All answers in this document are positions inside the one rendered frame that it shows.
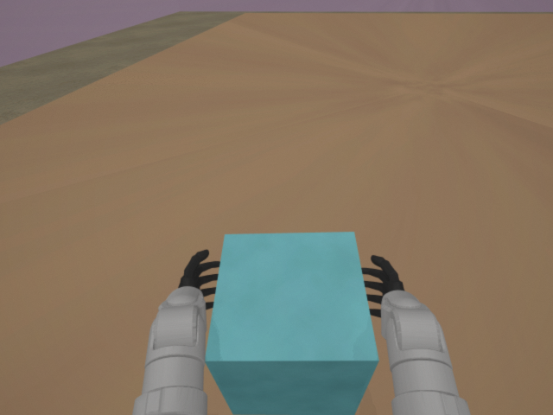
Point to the carton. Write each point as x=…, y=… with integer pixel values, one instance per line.
x=291, y=331

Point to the robot left forearm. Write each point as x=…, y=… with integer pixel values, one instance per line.
x=175, y=359

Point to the robot right hand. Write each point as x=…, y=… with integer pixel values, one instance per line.
x=387, y=275

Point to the robot right forearm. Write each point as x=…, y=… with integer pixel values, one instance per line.
x=421, y=368

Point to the robot left hand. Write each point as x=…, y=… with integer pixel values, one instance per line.
x=194, y=269

